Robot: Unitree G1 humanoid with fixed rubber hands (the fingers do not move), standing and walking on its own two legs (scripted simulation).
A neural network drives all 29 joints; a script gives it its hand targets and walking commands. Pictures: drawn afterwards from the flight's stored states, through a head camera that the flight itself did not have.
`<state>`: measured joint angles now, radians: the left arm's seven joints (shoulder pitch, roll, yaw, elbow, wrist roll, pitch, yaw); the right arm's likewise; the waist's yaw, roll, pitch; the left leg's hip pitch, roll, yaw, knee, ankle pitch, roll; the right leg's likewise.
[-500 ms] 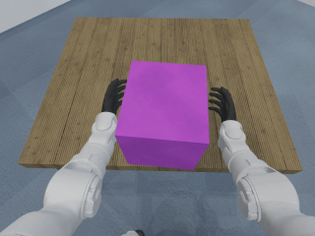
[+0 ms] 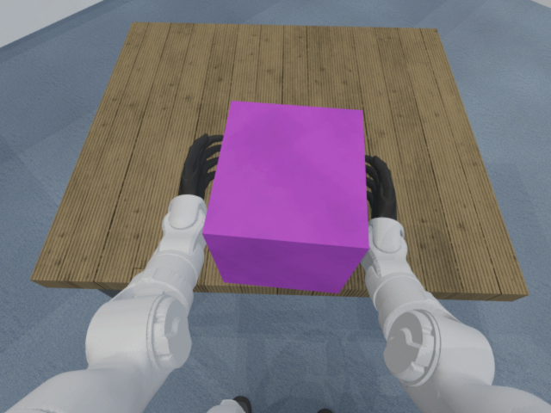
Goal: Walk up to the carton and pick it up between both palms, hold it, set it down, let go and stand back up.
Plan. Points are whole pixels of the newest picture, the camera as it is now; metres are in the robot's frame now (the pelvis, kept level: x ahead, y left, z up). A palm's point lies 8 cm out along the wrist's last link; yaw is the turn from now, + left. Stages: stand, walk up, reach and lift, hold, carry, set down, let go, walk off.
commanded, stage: reach and lift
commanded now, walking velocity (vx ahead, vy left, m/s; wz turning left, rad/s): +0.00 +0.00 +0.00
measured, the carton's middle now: (288, 202) +0.41 +0.00 +0.00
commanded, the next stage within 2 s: none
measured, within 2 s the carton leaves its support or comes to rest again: leaves its support in 1.24 s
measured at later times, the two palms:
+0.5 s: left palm (194, 187) +0.42 +0.14 +0.02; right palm (381, 210) +0.40 -0.15 +0.00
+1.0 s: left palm (195, 187) +0.42 +0.14 +0.02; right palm (380, 210) +0.40 -0.15 +0.00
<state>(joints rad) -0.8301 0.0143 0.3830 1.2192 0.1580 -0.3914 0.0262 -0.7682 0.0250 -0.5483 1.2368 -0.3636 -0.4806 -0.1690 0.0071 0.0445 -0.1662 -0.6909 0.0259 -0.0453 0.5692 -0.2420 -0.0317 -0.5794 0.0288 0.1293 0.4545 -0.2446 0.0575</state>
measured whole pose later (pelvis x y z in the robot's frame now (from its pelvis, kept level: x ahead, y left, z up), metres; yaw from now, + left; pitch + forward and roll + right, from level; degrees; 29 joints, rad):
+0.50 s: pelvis +0.00 +0.00 +0.00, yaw +0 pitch +21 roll -2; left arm -0.83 0.01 0.41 1.22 0.20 -0.40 0.03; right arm -0.76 0.04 -0.57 1.20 -0.40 -0.48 -0.16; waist 0.01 0.04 -0.16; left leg -0.69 0.03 -0.05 0.56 -0.24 -0.03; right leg -0.58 0.03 0.13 0.45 -0.24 0.06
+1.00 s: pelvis +0.00 +0.00 +0.00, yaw +0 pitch +21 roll -2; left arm -0.83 0.01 0.40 1.22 0.20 -0.40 0.03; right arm -0.75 0.04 -0.57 1.20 -0.40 -0.48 -0.17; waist 0.01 0.04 -0.16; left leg -0.69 0.03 -0.05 0.56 -0.24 -0.03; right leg -0.58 0.03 0.13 0.45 -0.24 0.06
